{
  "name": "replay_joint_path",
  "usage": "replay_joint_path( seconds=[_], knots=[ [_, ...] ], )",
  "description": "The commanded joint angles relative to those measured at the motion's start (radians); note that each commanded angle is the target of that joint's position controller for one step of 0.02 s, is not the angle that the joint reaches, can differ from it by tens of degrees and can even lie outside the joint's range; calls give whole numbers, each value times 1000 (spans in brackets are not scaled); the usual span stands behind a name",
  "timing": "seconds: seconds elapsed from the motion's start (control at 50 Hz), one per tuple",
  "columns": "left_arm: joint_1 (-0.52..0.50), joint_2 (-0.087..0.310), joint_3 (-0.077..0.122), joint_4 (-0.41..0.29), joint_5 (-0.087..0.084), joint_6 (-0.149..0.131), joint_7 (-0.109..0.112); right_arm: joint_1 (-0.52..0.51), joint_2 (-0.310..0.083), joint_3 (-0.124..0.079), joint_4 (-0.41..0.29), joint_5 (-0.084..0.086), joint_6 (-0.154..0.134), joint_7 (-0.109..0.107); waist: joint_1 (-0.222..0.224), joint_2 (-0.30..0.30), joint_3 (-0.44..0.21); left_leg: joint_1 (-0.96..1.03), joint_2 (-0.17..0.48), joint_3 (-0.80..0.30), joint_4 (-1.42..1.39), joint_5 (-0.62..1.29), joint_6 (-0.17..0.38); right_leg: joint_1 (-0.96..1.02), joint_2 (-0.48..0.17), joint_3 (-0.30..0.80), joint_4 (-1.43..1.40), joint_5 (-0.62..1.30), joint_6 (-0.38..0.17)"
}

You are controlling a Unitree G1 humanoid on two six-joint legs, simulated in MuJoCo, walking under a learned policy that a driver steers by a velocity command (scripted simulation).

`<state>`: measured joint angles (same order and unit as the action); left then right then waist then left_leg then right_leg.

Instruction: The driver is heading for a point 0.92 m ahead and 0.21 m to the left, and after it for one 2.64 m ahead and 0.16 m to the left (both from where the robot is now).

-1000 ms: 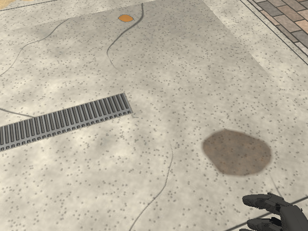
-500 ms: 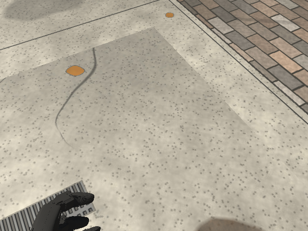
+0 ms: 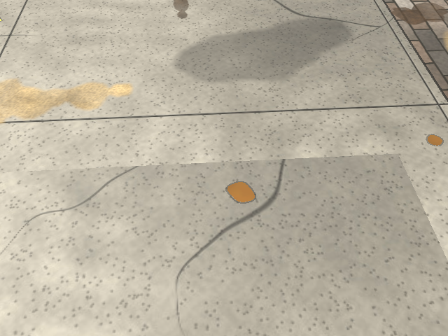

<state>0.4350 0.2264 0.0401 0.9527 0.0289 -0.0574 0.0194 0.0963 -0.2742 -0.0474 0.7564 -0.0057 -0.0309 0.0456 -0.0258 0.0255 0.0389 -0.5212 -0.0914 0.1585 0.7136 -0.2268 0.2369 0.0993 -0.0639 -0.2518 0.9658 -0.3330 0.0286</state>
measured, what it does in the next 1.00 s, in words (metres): walks ahead, turning left: right foot, then left foot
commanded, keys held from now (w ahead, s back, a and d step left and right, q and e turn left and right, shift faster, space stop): w+q+shift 0.48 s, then w+shift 0.34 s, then e+shift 0.18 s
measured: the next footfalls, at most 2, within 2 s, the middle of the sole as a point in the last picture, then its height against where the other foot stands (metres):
right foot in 0.40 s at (256, 291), level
left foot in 0.84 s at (124, 237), level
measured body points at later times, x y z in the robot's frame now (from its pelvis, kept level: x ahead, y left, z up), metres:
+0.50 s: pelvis +0.45 +0.00 +0.03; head +0.48 +0.02 +0.47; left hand +0.51 +0.32 -0.06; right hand +0.64 -0.26 -0.08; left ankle +0.24 +0.00 -0.58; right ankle +0.58 -0.10 -0.69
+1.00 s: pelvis +0.80 +0.25 +0.04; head +0.83 +0.29 +0.49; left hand +0.67 +0.48 -0.10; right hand +1.06 +0.12 -0.07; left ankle +0.79 +0.31 -0.69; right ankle +0.81 +0.06 -0.59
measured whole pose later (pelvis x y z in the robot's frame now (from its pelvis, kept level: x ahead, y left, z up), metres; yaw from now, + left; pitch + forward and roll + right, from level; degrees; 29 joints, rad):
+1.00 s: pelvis +0.80 +0.25 +0.04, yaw +36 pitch +1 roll -1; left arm 0.34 0.26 0.03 0.84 0.00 -0.05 0.00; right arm 0.20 -0.26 -0.01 0.78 -0.03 -0.07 0.01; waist 0.05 -0.01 0.08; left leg -0.32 -0.04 0.10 0.54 -0.20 0.10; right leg -0.43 -0.06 0.03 1.24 -0.36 -0.02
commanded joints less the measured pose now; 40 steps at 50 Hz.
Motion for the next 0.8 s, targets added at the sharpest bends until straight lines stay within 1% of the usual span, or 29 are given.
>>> replay_joint_path(
  seconds=[0.02, 0.04, 0.06, 0.08, 0.1, 0.12, 0.16, 0.2, 0.24, 0.28, 0.32, 0.34, 0.36, 0.38, 0.4, 0.42, 0.44, 0.46, 0.48, 0.5, 0.52, 0.56, 0.58, 0.62, 0.66, 0.7, 0.74, 0.78, 0.8],
  knots=[
    [-160, 109, 5, -288, -4, -62, -12, 320, -336, -110, 28, -26, 35, -33, -88, 127, -290, 914, 345, -972, -405, -171, 316, -958, 100, 315, 767, -136, -3],
    [-216, 145, 5, -283, 0, -81, -12, 313, -254, -97, 45, -25, 26, -43, -68, -44, -128, 766, 353, -975, -510, -261, 249, -1002, 34, 342, 648, -82, -11],
    [-246, 147, 4, -290, 5, -81, -14, 293, -198, -81, 64, -18, 15, -48, -12, -123, -36, 602, 312, -884, -515, -199, 193, -943, -9, 346, 515, -37, -9],
    [-246, 136, -2, -281, 25, -66, -11, 261, -186, -74, 59, -13, -2, -53, 28, -136, 4, 472, 260, -782, -507, -87, 162, -872, -34, 341, 450, -38, 2],
    [-223, 134, -6, -275, 42, -40, -14, 232, -168, -65, 47, -6, -18, -58, 63, -145, 14, 363, 216, -700, -513, -27, 146, -797, -57, 340, 386, -30, 20],
    [-224, 126, -9, -276, 48, -17, -18, 224, -151, -56, 43, 0, -31, -57, 77, -138, 23, 276, 178, -644, -520, 3, 137, -749, -77, 330, 323, -37, 38],
    [-314, 113, -18, -321, 44, 2, -27, 237, -168, -59, 34, 5, -52, -49, 59, -117, 48, 170, 117, -567, -552, 65, 126, -705, -88, 288, 148, 24, 61],
    [-443, 92, -31, -375, 27, 1, -36, 274, -172, -63, 35, 2, -57, -43, 12, -78, 74, 148, 75, -530, -555, 165, 94, -679, -70, 263, -48, 206, 61],
    [-509, 85, -38, -402, 11, -2, -40, 320, -184, -73, 38, 8, -55, -33, -39, -29, 48, 222, 60, -520, -527, 302, 54, -648, -28, 248, -210, 364, 42],
    [-554, 100, -37, -427, 2, -7, -40, 359, -193, -80, 41, 10, -52, -29, -79, 8, 18, 333, 82, -546, -492, 423, 31, -639, 9, 245, -307, 417, 24],
    [-560, 120, -33, -446, -2, -14, -37, 347, -202, -84, 34, 9, -49, -38, -72, 25, 6, 396, 104, -570, -445, 479, 2, -575, 29, 269, -413, 414, 7],
    [-512, 139, -25, -435, -3, -16, -32, 319, -215, -87, 25, 9, -49, -42, -43, 29, -21, 407, 102, -574, -394, 565, -23, -479, 53, 274, -458, 386, -2],
    [-420, 182, -7, -410, -6, -19, -21, 301, -240, -92, 19, 5, -50, -43, 1, 31, -86, 432, 99, -578, -285, 709, -48, -358, 83, 275, -453, 317, -12],
    [-251, 233, 17, -373, -13, -23, -7, 260, -280, -99, 12, -2, -53, -38, 104, 30, -183, 415, 86, -565, -87, 775, -70, -178, 86, 274, -438, 229, -23],
    [-17, 281, 41, -320, -7, -25, 14, 197, -257, -91, -6, -8, -63, -32, 233, 20, -286, 279, 46, -529, 180, 686, -90, 80, 19, 310, -399, 126, -38],
    [152, 350, 63, -292, 36, -30, 30, 200, -92, -48, -46, 1, -73, -35, 250, -200, -410, 41, -43, -434, 543, 43, -95, 325, -241, 607, -454, -279, -71],
    [13, 398, 75, -306, 46, -26, 13, 323, -49, -17, -106, 43, -67, -35, 87, -504, -481, -180, -69, -337, 715, -275, -113, 352, -431, 1191, -707, -444, -156],
    [-125, 267, 60, -339, 37, -18, 5, 256, -127, -19, -62, 9, -44, -47, 89, -284, -309, -253, 33, -310, 748, -153, -105, 198, -373, 1109, -722, -579, -165],
    [-168, 190, 41, -334, 28, -12, 2, 193, -151, -25, -61, -12, -33, -36, 88, -144, -190, -247, 78, -274, 697, -76, -116, 61, -324, 899, -704, -438, -158],
    [-152, 162, 34, -304, 31, -11, -2, 149, -142, -23, -63, -27, -25, -20, 86, -59, -128, -220, 106, -261, 657, -54, -122, -40, -277, 764, -708, -252, -151],
    [-111, 149, 27, -260, 30, -18, -1, 113, -111, -16, -88, -41, -18, -2, 74, -66, -82, -213, 129, -269, 633, -54, -125, -111, -242, 662, -720, -142, -148],
    [-63, 114, 16, -196, 14, -42, -18, 87, -55, 6, -121, -41, -1, 18, 43, -106, -34, -222, 151, -284, 602, -62, -130, -187, -215, 550, -757, -14, -143],
    [-57, 116, 15, -180, 4, -54, -26, 70, -43, 14, -140, -41, 5, 22, 27, -106, -15, -249, 155, -297, 576, -50, -133, -203, -221, 513, -782, 37, -147],
    [-70, 141, 18, -167, 1, -71, -35, 13, -55, 22, -172, -41, 6, 26, 6, -99, 24, -275, 148, -309, 486, 31, -142, -244, -213, 412, -844, 131, -156],
    [-78, 163, 21, -157, 1, -76, -38, -64, -79, 27, -201, -38, 3, 33, -1, -89, 67, -243, 138, -267, 306, 134, -148, -279, -172, 271, -897, 236, -144],
    [-35, 176, 21, -136, -10, -77, -40, -152, -72, 39, -221, -36, -6, 51, 28, -57, 95, -114, 114, -145, 114, 225, -133, -316, -138, 167, -974, 347, -131],
    [8, 219, 27, -111, -10, -73, -38, -197, -59, 48, -228, -33, -12, 56, 37, -60, 112, -28, 102, -97, 9, 239, -105, -262, -164, 125, -998, 520, -139],
    [52, 267, 32, -87, -11, -63, -29, -180, -81, 42, -214, -42, -16, 40, 20, -109, 58, 44, 37, -36, -46, 144, -77, -106, -179, 82, -861, 1011, -133],
    [63, 296, 35, -78, -9, -52, -20, -109, -104, 32, -195, -49, -17, 27, -27, -147, -10, 132, 3, -28, -54, 73, -60, -50, -195, 71, -714, 1230, -128]
  ],
)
